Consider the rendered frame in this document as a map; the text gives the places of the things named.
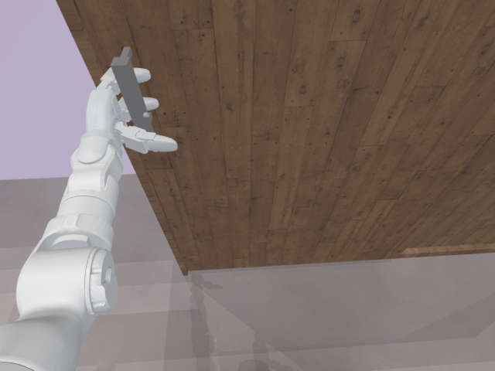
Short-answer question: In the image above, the left robot forearm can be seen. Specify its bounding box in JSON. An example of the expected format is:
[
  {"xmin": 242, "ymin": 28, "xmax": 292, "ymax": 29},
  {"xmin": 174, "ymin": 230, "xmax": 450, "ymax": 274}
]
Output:
[{"xmin": 16, "ymin": 131, "xmax": 123, "ymax": 314}]

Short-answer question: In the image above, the robot left hand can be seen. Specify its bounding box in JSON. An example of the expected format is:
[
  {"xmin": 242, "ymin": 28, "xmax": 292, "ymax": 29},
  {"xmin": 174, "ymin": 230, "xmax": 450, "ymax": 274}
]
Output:
[{"xmin": 86, "ymin": 67, "xmax": 178, "ymax": 154}]

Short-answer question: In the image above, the handle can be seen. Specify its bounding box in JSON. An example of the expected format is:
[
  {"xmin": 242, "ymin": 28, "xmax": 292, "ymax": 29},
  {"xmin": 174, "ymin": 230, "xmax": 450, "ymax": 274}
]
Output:
[{"xmin": 111, "ymin": 47, "xmax": 154, "ymax": 133}]

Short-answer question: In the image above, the wardrobe door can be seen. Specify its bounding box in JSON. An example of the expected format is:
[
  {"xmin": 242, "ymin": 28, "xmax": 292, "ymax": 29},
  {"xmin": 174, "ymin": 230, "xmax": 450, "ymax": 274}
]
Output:
[
  {"xmin": 407, "ymin": 159, "xmax": 495, "ymax": 248},
  {"xmin": 72, "ymin": 0, "xmax": 495, "ymax": 271}
]

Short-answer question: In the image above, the robot left upper arm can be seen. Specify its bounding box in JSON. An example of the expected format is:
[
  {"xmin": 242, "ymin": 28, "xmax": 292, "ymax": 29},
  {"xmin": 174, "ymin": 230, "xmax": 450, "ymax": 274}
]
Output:
[{"xmin": 0, "ymin": 246, "xmax": 118, "ymax": 371}]

